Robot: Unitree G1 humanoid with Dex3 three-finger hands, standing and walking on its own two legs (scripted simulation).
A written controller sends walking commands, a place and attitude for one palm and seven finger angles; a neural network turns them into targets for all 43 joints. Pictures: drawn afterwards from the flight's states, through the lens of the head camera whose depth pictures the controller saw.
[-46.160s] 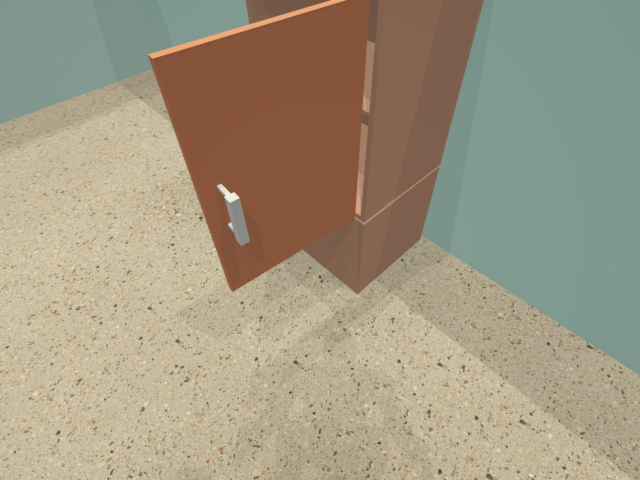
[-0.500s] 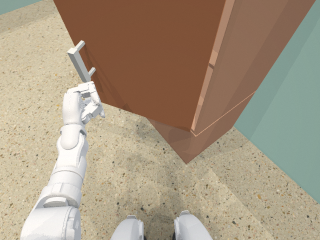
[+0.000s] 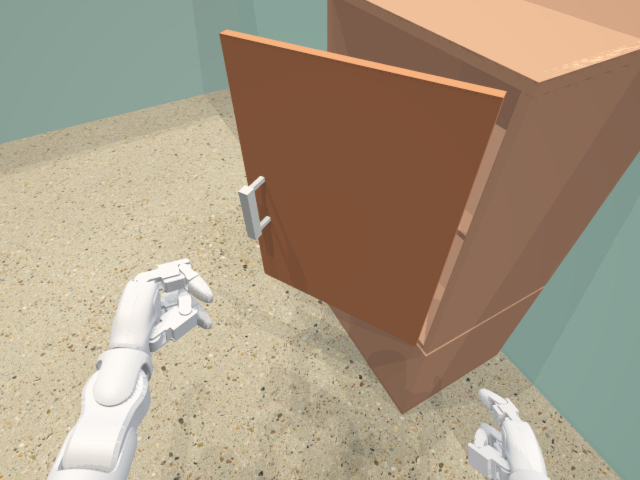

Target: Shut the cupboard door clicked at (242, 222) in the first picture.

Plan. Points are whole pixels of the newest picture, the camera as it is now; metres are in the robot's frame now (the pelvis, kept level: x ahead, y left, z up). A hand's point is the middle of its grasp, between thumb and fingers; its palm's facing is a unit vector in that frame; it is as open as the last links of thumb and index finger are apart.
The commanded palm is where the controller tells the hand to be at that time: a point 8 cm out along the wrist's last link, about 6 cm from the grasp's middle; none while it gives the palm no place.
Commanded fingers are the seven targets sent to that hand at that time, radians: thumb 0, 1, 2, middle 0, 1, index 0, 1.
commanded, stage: draw the hand back to the body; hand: left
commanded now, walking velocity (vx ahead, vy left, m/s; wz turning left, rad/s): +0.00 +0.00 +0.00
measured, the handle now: (256, 208) +0.62 +0.18 -0.05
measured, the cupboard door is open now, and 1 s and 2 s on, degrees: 31 31 31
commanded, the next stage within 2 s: step back with the hand held close in 0.86 s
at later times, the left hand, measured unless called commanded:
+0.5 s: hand (24, 337) +0.20 +0.27 +0.18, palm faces +0.44 -0.79 -0.43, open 6.3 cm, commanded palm +0.15 +0.31 +0.19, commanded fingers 0.00 0.90 0.90 -0.20 -0.30 -0.20 -0.30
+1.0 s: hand (42, 341) +0.19 +0.25 +0.18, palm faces +0.45 -0.79 -0.41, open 7.4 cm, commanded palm +0.14 +0.29 +0.19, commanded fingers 0.00 0.90 0.90 -0.20 -0.30 -0.20 -0.30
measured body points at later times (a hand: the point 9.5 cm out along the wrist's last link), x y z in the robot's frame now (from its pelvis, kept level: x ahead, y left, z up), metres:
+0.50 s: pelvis +0.01 +0.01 +0.02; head -0.01 -0.02 +0.47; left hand +0.17 +0.31 +0.20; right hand +0.20 -0.21 -0.07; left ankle -0.01 +0.09 -0.72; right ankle +0.00 -0.11 -0.72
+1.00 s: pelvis +0.00 -0.01 +0.02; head -0.02 -0.04 +0.47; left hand +0.16 +0.29 +0.21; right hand +0.19 -0.23 -0.06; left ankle -0.01 +0.09 -0.72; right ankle +0.00 -0.11 -0.72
